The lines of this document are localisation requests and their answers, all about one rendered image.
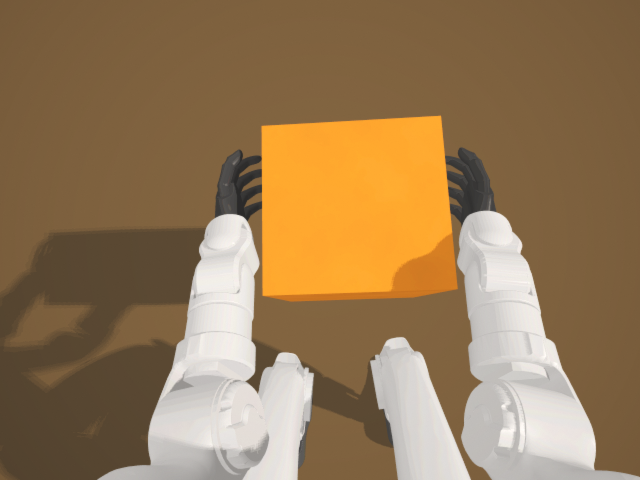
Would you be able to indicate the robot right foot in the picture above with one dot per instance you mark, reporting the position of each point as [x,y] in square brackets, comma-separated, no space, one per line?
[388,430]

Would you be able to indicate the robot left forearm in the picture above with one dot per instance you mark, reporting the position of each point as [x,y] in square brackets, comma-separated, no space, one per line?
[217,343]

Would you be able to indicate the robot left hand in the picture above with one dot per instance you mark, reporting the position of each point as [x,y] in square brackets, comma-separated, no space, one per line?
[229,198]

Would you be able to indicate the robot right forearm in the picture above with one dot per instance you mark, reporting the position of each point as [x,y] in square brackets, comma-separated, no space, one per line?
[508,338]

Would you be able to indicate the robot right hand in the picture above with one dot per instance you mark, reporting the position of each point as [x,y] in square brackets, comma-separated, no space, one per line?
[477,194]

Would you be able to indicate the right robot thigh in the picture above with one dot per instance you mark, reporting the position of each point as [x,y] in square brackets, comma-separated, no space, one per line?
[424,446]

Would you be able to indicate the right robot upper arm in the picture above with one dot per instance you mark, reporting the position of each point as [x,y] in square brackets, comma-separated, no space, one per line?
[521,432]

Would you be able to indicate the left robot upper arm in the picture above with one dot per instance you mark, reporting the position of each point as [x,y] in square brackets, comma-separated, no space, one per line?
[214,431]

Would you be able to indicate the carton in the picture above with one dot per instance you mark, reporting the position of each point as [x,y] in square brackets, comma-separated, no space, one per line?
[356,210]

